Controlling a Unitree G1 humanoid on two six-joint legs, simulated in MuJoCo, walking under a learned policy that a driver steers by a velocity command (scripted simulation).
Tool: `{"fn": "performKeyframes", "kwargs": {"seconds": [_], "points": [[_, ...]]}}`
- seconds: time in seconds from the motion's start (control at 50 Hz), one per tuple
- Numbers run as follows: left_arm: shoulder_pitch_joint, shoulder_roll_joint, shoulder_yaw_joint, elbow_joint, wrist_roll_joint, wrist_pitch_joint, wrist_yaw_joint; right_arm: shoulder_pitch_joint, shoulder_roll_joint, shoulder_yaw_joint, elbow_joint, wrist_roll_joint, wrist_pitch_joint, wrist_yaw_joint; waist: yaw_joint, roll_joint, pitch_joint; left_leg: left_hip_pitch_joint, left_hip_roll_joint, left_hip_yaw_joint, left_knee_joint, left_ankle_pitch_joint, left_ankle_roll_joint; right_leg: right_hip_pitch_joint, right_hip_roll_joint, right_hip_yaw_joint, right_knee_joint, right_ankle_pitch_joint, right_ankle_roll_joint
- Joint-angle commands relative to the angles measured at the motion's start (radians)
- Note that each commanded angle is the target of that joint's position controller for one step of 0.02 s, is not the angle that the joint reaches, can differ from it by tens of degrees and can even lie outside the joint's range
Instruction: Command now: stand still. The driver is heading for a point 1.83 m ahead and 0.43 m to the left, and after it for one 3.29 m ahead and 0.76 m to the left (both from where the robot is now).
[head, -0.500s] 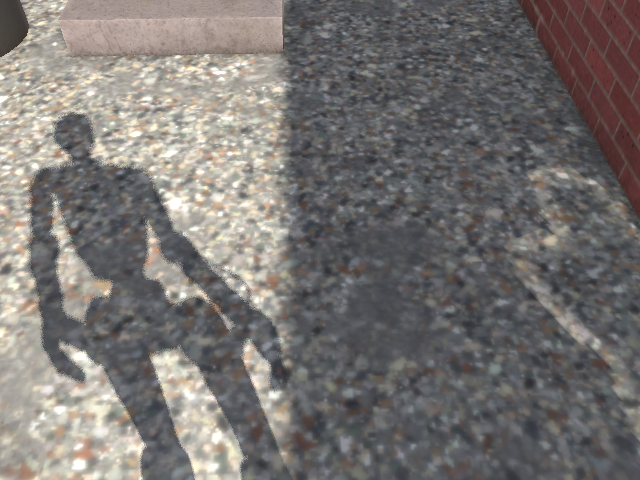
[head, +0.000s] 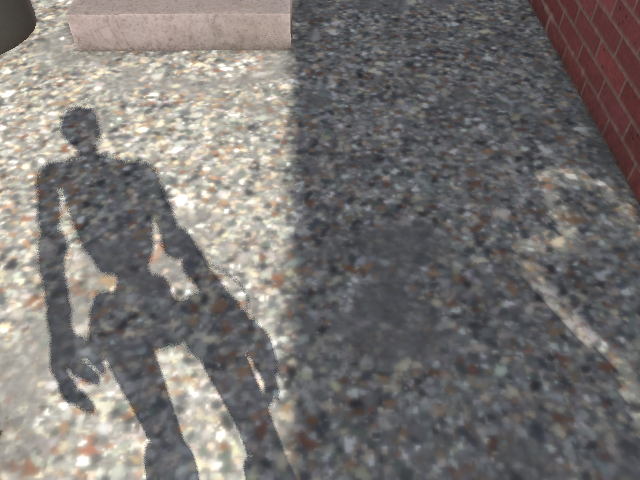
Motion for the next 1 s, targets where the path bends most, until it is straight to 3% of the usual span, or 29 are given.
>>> {"fn": "performKeyframes", "kwargs": {"seconds": [0.02, 0.58, 0.6, 0.66, 0.7, 0.74, 0.76, 0.78, 0.82, 0.86, 0.88, 0.9, 0.92, 0.94, 0.96, 0.98, 1.0], "points": [[0.064, 0.083, 0.013, -0.004, 0.0, -0.004, 0.004, 0.054, -0.085, -0.011, -0.006, 0.0, -0.004, -0.004, -0.001, 0.003, 0.035, 0.035, 0.096, -0.091, -0.05, 0.094, 0.028, -0.089, -0.109, 0.086, -0.072, 0.127, -0.027], [0.117, 0.038, 0.015, 0.022, 0.001, -0.005, 0.009, 0.104, -0.046, -0.011, 0.011, 0.0, -0.007, -0.011, 0.001, 0.0, 0.049, 0.026, 0.094, -0.09, -0.041, 0.103, 0.032, -0.088, -0.11, 0.077, -0.058, 0.135, -0.024], [0.127, 0.032, 0.014, 0.025, 0.003, -0.005, 0.009, 0.111, -0.041, -0.009, 0.013, -0.001, -0.007, -0.011, 0.001, 0.0, 0.029, 0.033, 0.086, -0.087, -0.048, 0.025, 0.033, -0.083, -0.103, 0.075, -0.069, 0.057, -0.026], [0.134, 0.069, 0.034, 0.012, 0.008, 0.004, 0.005, 0.104, -0.066, -0.025, -0.007, -0.006, 0.002, -0.005, 0.007, -0.023, 0.078, -0.048, 0.03, -0.064, 0.013, -0.348, 0.066, -0.146, -0.073, 0.094, -0.055, -0.34, -0.072], [0.164, 0.076, 0.041, 0.0, 0.009, 0.006, 0.0, 0.079, -0.051, -0.025, -0.037, -0.013, 0.0, 0.004, 0.027, -0.049, 0.157, -0.174, 0.013, -0.067, 0.077, -0.463, 0.081, -0.175, -0.112, 0.18, -0.082, -0.524, -0.116], [0.241, 0.106, 0.057, 0.014, 0.007, -0.004, 0.001, 0.023, -0.006, -0.017, -0.081, -0.022, -0.021, 0.015, 0.061, -0.143, 0.174, -0.299, -0.024, 0.017, 0.24, -0.32, 0.066, -0.075, -0.228, 0.359, -0.185, -0.58, -0.181], [0.246, 0.128, 0.069, 0.015, 0.009, -0.008, 0.001, -0.003, -0.008, -0.017, -0.103, -0.031, -0.034, 0.021, 0.064, -0.163, 0.188, -0.339, -0.007, 0.058, 0.296, -0.242, 0.061, -0.05, -0.293, 0.427, -0.22, -0.551, -0.213], [0.241, 0.131, 0.074, 0.009, 0.011, -0.014, -0.002, -0.027, -0.029, -0.023, -0.123, -0.031, -0.047, 0.026, 0.065, -0.142, 0.187, -0.349, 0.015, 0.053, 0.323, -0.229, 0.062, -0.053, -0.315, 0.444, -0.234, -0.502, -0.227], [0.203, 0.139, 0.081, -0.006, 0.013, -0.027, -0.007, 0.002, -0.036, -0.03, -0.143, -0.021, -0.069, 0.038, 0.026, -0.138, 0.182, -0.282, 0.031, 0.055, 0.263, -0.249, 0.072, -0.086, -0.306, 0.395, -0.197, -0.399, -0.22], [0.112, 0.115, 0.079, -0.036, 0.001, -0.036, -0.01, 0.175, -0.021, -0.038, -0.09, -0.001, -0.084, 0.04, -0.07, -0.098, 0.157, 0.046, -0.016, 0.081, 0.075, -0.162, 0.078, -0.259, -0.21, 0.249, -0.092, -0.265, -0.159], [0.062, 0.086, 0.072, -0.062, 0.003, -0.049, -0.014, 0.307, -0.055, -0.054, -0.048, -0.002, -0.091, 0.033, -0.125, -0.008, 0.124, 0.258, 0.032, -0.025, -0.002, -0.16, 0.087, -0.395, -0.136, 0.146, 0.066, -0.163, -0.12], [0.03, 0.011, 0.052, -0.107, -0.004, -0.064, -0.026, 0.447, -0.175, -0.088, -0.025, -0.009, -0.094, 0.024, -0.172, 0.267, 0.061, 0.405, 0.263, -0.424, -0.194, -0.398, 0.155, -0.562, 0.012, -0.052, 0.418, -0.162, -0.062], [0.022, 0.078, 0.068, -0.127, 0.027, -0.068, -0.034, 0.501, -0.187, -0.094, 0.004, -0.004, -0.078, 0.026, -0.147, 0.258, 0.067, 0.376, 0.388, -0.632, -0.241, -0.385, 0.207, -0.646, 0.009, -0.066, 0.633, -0.28, -0.06], [0.012, 0.08, 0.071, -0.122, 0.04, -0.068, -0.043, 0.383, -0.132, -0.077, -0.033, -0.011, -0.074, 0.027, -0.079, 0.095, 0.131, 0.286, 0.371, -0.548, -0.225, -0.356, 0.202, -0.661, -0.058, -0.029, 0.738, -0.207, -0.071], [0.013, 0.043, 0.063, -0.117, 0.031, -0.074, -0.051, 0.295, -0.113, -0.071, -0.067, -0.013, -0.08, 0.029, -0.048, 0.037, 0.145, 0.217, 0.336, -0.455, -0.235, -0.266, 0.193, -0.64, -0.089, -0.018, 0.754, -0.114, -0.069], [0.008, 0.033, 0.063, -0.116, 0.024, -0.078, -0.059, 0.244, -0.101, -0.064, -0.087, -0.014, -0.086, 0.028, -0.022, 0.021, 0.139, 0.185, 0.296, -0.37, -0.255, -0.195, 0.179, -0.613, -0.11, -0.022, 0.738, -0.049, -0.063], [0.003, 0.044, 0.068, -0.12, 0.028, -0.074, -0.065, 0.234, -0.079, -0.054, -0.088, -0.012, -0.095, 0.026, -0.009, 0.031, 0.128, 0.182, 0.265, -0.301, -0.263, -0.094, 0.168, -0.601, -0.119, -0.037, 0.718, -0.015, -0.053]]}}
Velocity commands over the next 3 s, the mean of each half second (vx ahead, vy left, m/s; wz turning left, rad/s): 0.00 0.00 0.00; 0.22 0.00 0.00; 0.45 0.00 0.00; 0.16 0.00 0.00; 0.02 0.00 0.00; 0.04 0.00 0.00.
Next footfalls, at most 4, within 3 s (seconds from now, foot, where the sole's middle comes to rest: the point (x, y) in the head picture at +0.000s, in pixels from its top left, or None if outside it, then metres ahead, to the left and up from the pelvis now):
1.32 right None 0.45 -0.02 -0.78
1.80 left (277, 423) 0.65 0.12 -0.78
2.10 right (370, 455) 0.58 -0.08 -0.78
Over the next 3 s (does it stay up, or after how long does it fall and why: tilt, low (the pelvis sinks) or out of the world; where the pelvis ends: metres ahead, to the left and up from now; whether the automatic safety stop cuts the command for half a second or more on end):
stays up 0.60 0.02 -0.01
